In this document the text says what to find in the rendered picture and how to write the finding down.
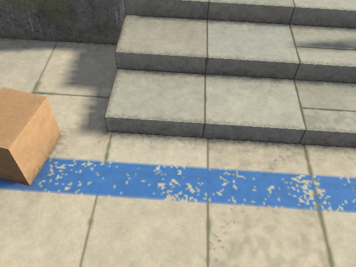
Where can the stairs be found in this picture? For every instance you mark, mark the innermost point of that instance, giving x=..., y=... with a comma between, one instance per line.
x=235, y=72

